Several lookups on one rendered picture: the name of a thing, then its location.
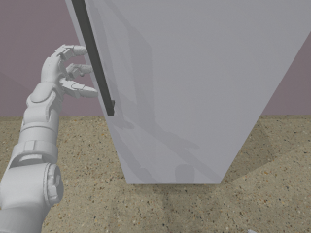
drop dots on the robot left forearm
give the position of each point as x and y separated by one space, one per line
39 130

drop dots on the left robot upper arm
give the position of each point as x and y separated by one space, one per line
27 195

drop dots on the handle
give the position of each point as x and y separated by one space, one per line
91 47

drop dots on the left robot hand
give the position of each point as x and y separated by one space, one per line
54 71

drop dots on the fridge door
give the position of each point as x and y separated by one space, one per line
190 78

